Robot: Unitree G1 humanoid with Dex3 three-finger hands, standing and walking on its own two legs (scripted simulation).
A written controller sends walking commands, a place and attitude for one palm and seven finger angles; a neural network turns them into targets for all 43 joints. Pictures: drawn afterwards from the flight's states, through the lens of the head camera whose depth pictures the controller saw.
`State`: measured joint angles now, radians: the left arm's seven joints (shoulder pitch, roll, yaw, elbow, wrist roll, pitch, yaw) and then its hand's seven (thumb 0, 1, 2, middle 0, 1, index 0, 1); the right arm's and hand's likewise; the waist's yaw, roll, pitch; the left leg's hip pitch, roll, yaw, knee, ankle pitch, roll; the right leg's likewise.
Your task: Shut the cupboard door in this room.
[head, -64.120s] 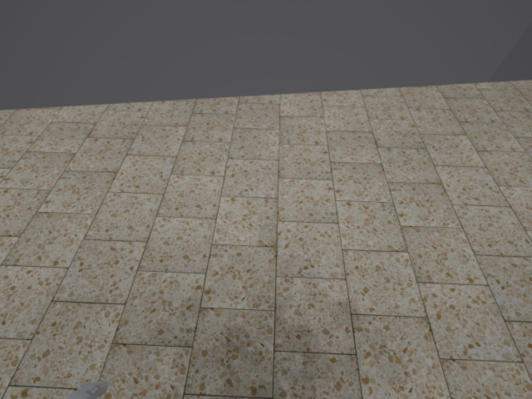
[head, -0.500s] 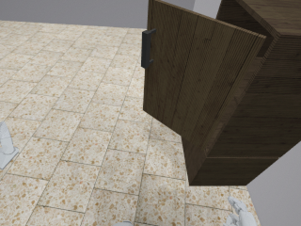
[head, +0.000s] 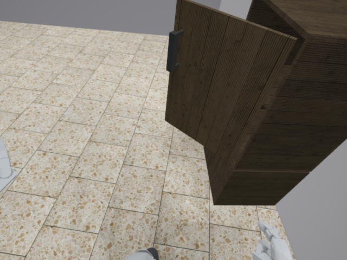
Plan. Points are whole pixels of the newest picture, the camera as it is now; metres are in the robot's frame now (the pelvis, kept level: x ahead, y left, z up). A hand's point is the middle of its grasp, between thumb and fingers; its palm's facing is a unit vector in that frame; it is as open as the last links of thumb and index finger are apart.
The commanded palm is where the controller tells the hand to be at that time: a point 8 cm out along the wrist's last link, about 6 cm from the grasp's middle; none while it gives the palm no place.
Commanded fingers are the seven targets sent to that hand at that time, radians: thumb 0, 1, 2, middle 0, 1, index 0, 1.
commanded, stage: stop stepping back and stand still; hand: left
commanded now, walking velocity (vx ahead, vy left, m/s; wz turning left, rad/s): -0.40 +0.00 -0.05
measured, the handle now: (175, 51) +0.82 +0.04 +0.10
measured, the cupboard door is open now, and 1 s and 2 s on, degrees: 49 49 49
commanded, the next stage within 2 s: let the arm hang, fingers relaxed in 1.74 s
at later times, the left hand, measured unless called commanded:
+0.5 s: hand out of the picture +0.07 +0.42 +0.19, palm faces +0.56 -0.81 -0.18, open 7.4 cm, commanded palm +0.00 +0.43 +0.19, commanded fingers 0.00 0.90 0.90 -0.20 -0.30 -0.20 -0.30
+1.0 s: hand out of the picture +0.02 +0.50 +0.18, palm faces +0.50 -0.84 -0.22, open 7.4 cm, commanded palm -0.05 +0.53 +0.19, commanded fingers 0.00 0.90 0.90 -0.20 -0.30 -0.20 -0.30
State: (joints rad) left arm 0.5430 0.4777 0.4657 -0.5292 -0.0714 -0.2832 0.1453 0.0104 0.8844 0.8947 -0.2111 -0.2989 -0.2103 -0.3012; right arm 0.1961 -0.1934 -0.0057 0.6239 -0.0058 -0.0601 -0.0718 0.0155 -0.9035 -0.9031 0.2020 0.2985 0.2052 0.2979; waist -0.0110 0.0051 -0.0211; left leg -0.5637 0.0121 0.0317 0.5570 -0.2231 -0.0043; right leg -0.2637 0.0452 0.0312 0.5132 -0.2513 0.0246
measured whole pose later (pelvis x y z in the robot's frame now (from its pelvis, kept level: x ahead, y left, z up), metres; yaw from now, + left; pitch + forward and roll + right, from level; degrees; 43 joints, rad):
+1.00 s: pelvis -0.20 +0.23 -0.02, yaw -2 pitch -2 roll -4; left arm 0.41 0.37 0.42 -0.54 -0.06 -0.14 0.20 0.01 0.89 0.90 -0.21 -0.30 -0.21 -0.30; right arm 0.27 -0.24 -0.01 0.64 0.01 -0.02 -0.08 0.02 -0.90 -0.90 0.20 0.30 0.20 0.30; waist 0.00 -0.04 -0.04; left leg -0.41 0.11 0.03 0.77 -0.38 0.00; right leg -0.16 -0.03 -0.09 0.70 -0.50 -0.03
